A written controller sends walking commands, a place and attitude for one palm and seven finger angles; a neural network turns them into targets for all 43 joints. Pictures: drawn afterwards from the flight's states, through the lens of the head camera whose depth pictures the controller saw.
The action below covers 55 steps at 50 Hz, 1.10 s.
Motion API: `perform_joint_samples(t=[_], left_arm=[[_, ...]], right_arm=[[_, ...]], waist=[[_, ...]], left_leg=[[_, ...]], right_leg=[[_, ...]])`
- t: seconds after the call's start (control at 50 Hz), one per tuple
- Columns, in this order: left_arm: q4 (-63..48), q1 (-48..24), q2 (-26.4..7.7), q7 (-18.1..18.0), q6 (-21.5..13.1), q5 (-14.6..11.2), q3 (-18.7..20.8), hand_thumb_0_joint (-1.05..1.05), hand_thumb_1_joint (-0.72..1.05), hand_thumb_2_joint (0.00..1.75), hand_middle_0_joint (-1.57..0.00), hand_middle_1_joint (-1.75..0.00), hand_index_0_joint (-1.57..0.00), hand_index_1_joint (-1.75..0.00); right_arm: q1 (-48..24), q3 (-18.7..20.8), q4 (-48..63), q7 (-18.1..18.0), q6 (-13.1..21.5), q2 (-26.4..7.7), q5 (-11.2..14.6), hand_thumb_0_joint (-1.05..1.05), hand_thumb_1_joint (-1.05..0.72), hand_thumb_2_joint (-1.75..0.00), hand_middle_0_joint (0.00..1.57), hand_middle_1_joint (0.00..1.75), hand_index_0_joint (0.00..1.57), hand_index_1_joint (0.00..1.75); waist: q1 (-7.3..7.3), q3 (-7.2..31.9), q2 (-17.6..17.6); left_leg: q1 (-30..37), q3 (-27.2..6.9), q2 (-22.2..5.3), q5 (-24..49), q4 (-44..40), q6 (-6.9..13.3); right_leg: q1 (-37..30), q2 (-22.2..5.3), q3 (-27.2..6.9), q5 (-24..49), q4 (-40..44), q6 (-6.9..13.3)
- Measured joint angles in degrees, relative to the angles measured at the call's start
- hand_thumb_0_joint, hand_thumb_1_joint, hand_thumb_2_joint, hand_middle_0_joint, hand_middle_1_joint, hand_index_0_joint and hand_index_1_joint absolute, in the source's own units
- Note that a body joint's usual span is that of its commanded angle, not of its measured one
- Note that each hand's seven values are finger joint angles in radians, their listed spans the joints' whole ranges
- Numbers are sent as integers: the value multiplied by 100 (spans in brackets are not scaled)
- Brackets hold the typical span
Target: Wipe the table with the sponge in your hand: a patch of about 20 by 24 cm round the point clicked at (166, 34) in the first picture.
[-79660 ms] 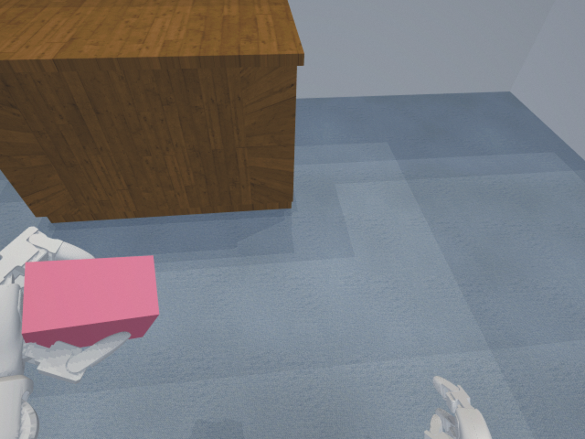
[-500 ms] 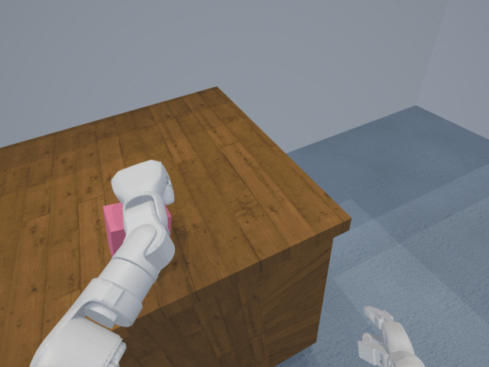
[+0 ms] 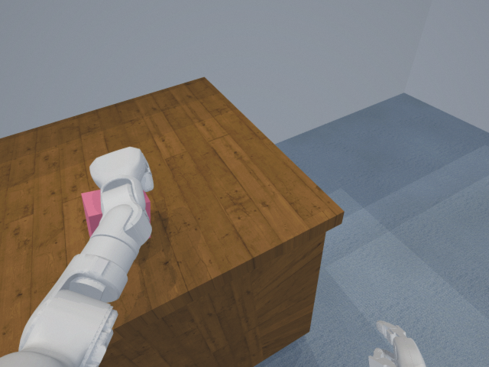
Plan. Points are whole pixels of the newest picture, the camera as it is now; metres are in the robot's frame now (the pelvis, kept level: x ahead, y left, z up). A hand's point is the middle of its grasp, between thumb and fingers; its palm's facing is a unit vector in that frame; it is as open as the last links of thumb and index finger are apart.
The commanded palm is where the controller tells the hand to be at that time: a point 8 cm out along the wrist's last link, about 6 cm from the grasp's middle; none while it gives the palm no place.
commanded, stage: wipe forward along the third lane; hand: left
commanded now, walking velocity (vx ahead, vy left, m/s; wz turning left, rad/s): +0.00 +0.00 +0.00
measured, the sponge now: (119, 224) +0.36 +0.27 +0.05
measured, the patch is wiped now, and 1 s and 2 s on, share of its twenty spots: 0.90 1.00 1.00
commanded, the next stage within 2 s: wipe back along the third lane in 0.58 s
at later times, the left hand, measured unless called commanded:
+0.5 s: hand (119, 174) +0.43 +0.27 +0.12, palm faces -0.06 -0.03 -1.00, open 8.0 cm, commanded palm +0.42 +0.28 +0.15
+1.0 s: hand (115, 180) +0.43 +0.28 +0.11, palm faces +0.04 -0.06 -1.00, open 7.8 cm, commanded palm +0.39 +0.26 +0.14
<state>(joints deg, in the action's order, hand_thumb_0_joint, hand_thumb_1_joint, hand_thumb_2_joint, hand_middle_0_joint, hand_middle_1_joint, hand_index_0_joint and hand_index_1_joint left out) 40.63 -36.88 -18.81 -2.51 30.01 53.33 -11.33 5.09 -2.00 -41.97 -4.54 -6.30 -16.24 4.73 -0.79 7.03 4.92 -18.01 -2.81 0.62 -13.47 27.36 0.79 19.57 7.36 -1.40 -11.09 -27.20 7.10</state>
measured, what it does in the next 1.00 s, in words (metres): shifts its weight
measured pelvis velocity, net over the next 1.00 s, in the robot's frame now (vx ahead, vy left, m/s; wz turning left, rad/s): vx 0.02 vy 0.06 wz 0.01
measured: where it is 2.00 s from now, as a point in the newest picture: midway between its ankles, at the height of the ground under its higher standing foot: outside the picture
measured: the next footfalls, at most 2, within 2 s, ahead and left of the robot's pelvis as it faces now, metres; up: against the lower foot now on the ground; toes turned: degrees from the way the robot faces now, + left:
none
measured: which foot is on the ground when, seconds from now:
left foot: down 0.00-1.00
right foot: down 0.00-1.00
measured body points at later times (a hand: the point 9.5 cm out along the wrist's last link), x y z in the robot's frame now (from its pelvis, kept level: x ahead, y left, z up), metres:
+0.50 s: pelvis +0.00 +0.01 +0.00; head +0.02 -0.02 +0.45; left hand +0.43 +0.27 +0.17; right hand +0.15 -0.24 -0.13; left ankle +0.01 +0.15 -0.74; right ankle +0.02 -0.03 -0.74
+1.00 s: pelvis +0.02 +0.06 +0.01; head +0.02 +0.03 +0.45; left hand +0.42 +0.28 +0.16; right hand +0.19 -0.18 -0.12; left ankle +0.01 +0.15 -0.74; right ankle +0.02 -0.03 -0.74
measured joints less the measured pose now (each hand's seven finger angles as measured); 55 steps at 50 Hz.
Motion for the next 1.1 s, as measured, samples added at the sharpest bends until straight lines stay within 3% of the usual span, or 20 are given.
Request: perform_joint_samples(t=[0.26, 0.34, 0.54, 0.72, 0.78, 0.92, 1.0, 1.1], left_arm=[[669, -413, -173, -97, -509, 117, 245, 3, -61, 106, -81, -144, -120, -159], [841, -515, -216, -141, -563, 57, 304, 3, -61, 106, -81, -144, -120, -159], [1474, -1073, -467, -112, -682, 228, 315, 3, -60, 106, -80, -144, -120, -159], [1644, -1135, -451, -146, -892, 216, 389, 3, -61, 106, -82, -144, -120, -159], [1456, -996, -333, -237, -888, 261, 318, 3, -61, 105, -81, -145, -120, -159], [734, -397, 71, -710, -600, 133, 6, 3, -57, 103, -77, -150, -120, -159], [500, -314, 301, -846, -174, -22, -204, 2, -53, 101, -73, -153, -120, -159], [345, -347, 553, -770, 375, 25, -590, 1, -49, 99, -69, -155, -120, -161]], right_arm=[[202, 21, -56, 10, 22, 24, -14, 1, -90, -90, 20, 30, 20, 29], [246, 15, -91, 15, 15, 19, -9, 1, -90, -90, 20, 30, 20, 29], [311, 39, -85, -3, 47, -25, 1, 1, -90, -90, 20, 30, 20, 29], [529, 77, -144, 23, 54, 1, -17, 1, -90, -90, 20, 30, 20, 29], [592, 123, -139, 72, 42, 20, -30, 1, -90, -90, 20, 30, 20, 29], [490, 150, -159, 197, -35, 89, 3, 1, -91, -90, 20, 30, 20, 29], [238, 90, -155, 252, -79, 162, 46, 1, -91, -90, 20, 30, 20, 29], [-144, 37, -48, 309, -166, 236, 51, 1, -91, -90, 20, 30, 20, 29]], waist=[[52, 53, -30], [92, 51, -50], [247, 2, -71], [251, 88, -87], [190, 127, -83], [-3, 216, -34], [-90, 196, -82], [-170, 162, -122]], left_leg=[[-202, 4, 14, -1, 20, -1], [-224, -8, 21, -13, 29, 11], [-400, -26, 52, 36, 7, -23], [-430, 4, 100, 33, -53, -4], [-398, 27, 125, 33, -89, 21], [-178, 73, 209, 7, -170, 131], [-51, 40, 276, 19, -212, 177], [44, -13, 357, 25, -225, 231]], right_leg=[[181, -14, -11, 11, 24, -44], [181, -22, -3, 12, 51, -66], [311, -62, 8, 72, 147, -140], [319, -116, -34, 70, 246, -234], [288, -142, -61, 67, 281, -268], [78, -227, -118, 16, 334, -374], [-54, -295, -88, -16, 349, -420], [-162, -376, -36, -58, 341, -467]])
